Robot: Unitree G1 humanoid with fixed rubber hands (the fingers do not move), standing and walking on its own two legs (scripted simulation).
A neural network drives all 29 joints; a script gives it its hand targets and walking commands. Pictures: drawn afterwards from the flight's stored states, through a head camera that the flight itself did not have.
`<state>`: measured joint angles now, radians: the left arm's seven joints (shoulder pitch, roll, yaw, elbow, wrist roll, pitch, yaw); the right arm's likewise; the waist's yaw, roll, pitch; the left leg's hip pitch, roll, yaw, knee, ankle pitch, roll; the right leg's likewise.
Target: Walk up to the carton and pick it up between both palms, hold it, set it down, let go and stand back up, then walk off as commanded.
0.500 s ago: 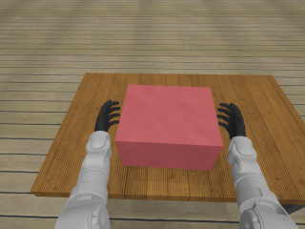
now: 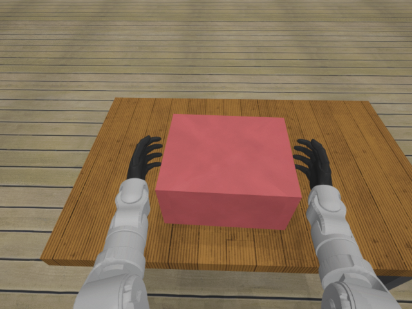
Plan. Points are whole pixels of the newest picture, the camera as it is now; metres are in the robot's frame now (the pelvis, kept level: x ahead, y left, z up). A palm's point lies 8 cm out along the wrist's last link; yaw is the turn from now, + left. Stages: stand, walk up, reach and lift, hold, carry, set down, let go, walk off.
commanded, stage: set down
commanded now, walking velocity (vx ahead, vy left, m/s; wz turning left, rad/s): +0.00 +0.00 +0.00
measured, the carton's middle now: (226, 168) +0.43 -0.03 +0.00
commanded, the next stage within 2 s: none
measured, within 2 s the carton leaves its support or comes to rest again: neither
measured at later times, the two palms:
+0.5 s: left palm (138, 175) +0.37 +0.16 +0.06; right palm (318, 180) +0.35 -0.21 +0.06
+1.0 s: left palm (141, 197) +0.36 +0.16 +0.00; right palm (309, 198) +0.34 -0.21 +0.00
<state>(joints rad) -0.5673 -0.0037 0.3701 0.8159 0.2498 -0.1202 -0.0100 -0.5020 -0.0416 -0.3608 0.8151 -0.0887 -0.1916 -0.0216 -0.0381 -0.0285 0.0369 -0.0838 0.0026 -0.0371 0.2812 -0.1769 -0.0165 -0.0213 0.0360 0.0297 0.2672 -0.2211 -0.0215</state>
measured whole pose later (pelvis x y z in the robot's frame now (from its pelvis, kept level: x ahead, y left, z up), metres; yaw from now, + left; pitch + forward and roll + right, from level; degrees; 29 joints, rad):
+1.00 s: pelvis -0.01 +0.01 -0.01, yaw +0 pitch +13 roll -1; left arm -0.62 0.04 0.26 1.16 -0.01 -0.36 0.10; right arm -0.61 -0.18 -0.15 1.18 0.05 -0.35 -0.07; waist -0.04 0.03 -0.14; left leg -0.49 0.00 -0.03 0.48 -0.21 -0.02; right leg -0.41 0.04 0.03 0.43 -0.24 -0.01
